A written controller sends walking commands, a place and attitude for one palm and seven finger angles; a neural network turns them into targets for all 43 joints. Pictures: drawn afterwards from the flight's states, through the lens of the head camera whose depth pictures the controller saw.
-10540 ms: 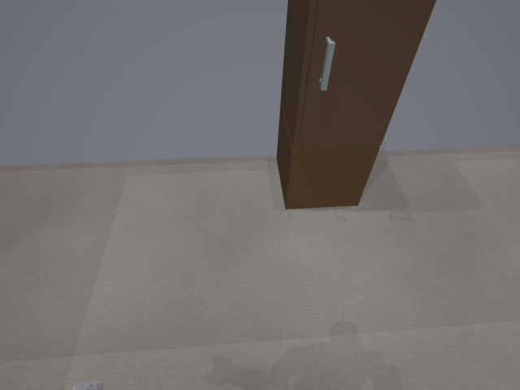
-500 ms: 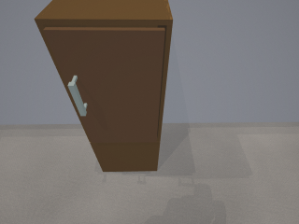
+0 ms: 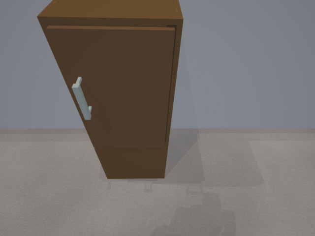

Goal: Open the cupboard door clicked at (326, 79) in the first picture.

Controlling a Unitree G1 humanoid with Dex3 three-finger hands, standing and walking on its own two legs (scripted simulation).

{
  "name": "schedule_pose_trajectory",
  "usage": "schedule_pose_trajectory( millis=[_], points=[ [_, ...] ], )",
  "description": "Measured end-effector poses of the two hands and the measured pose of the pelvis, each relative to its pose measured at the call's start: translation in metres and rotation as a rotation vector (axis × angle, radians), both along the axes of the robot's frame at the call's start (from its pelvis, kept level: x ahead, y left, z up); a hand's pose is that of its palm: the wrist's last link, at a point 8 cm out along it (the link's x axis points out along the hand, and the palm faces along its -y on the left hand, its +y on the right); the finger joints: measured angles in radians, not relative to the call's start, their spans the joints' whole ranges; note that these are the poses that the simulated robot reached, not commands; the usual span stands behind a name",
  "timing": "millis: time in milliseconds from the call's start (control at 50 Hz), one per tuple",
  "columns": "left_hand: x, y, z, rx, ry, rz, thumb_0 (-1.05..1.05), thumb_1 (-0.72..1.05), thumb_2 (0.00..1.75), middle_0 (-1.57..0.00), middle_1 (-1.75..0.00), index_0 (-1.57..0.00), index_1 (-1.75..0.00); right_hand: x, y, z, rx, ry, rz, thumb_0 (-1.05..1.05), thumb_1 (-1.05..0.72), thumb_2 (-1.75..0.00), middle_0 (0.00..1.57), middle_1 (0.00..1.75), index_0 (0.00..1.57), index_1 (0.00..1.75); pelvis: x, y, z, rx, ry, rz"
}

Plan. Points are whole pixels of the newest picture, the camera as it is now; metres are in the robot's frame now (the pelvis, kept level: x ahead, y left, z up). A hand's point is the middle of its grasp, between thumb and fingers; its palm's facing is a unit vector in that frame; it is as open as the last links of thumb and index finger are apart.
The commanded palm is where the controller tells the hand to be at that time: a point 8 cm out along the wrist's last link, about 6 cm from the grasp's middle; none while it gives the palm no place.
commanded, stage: look again from close up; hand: left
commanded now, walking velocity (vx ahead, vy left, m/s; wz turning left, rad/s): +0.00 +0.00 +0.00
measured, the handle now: (83, 99) +0.52 +0.30 +0.01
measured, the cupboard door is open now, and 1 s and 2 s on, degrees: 0 0 0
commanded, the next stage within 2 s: come to a stop and stand still in 0.10 s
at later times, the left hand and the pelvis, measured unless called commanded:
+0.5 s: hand out of the picture -0.01 +0.19 -0.18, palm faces +0.03 -0.98 -0.20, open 7.4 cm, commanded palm none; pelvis -0.02 +0.02 -0.01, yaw +0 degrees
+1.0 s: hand out of the picture -0.06 +0.18 -0.18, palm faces +0.05 -0.99 -0.16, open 7.4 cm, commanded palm none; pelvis -0.03 +0.02 +0.00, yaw +0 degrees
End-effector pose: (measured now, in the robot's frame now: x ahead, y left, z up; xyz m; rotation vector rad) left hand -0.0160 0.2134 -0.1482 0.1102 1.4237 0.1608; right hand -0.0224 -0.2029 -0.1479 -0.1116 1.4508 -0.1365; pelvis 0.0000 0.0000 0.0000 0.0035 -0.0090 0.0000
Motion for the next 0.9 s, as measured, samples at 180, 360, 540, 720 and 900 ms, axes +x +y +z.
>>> schedule_pose_trajectory(
  millis=[180, 360, 540, 720, 900],
  points=[
    [-0.001, 0.0, 0.0, -0.004, 0.008, 0.002, 0.01, 0.92, 0.9, -0.2, -0.3, -0.2, -0.3, 0.0, 0.003, 0.0, 0.0, 0.003, -0.004, 0.01, -0.91, -0.9, 0.2, 0.3, 0.2, 0.3, 0.001, 0.002, 0.0, 0.001, 0.002, -0.002],
    [-0.003, 0.01, -0.003, 0.016, -0.011, -0.026, 0.01, 0.91, 0.9, -0.2, -0.3, -0.2, -0.3, 0.012, -0.004, -0.003, -0.029, -0.076, -0.019, 0.02, -0.92, -0.9, 0.2, 0.3, 0.2, 0.3, -0.007, 0.011, -0.005, -0.01, -0.003, 0.002],
    [0.0, 0.031, 0.0, 0.03, -0.085, -0.031, 0.01, 0.91, 0.9, -0.2, -0.3, -0.2, -0.3, 0.015, 0.003, -0.001, -0.037, -0.156, 0.01, 0.01, -0.92, -0.9, 0.2, 0.3, 0.2, 0.3, -0.02, 0.023, -0.005, -0.003, -0.031, 0.003],
    [-0.016, 0.034, 0.003, 0.027, -0.073, -0.024, 0.01, 0.91, 0.9, -0.2, -0.3, -0.2, -0.3, -0.012, 0.013, -0.001, -0.01, -0.108, 0.013, 0.01, -0.91, -0.9, 0.2, 0.3, 0.2, 0.3, -0.029, 0.026, -0.002, 0.003, -0.028, 0.005],
    [-0.04, 0.021, 0.001, 0.002, -0.014, -0.006, 0.01, 0.91, 0.9, -0.2, -0.3, -0.2, -0.3, -0.038, 0.018, -0.002, 0.006, -0.036, -0.005, 0.01, -0.91, -0.9, 0.2, 0.3, 0.2, 0.3, -0.033, 0.024, -0.001, 0.005, -0.029, 0.004]
  ],
)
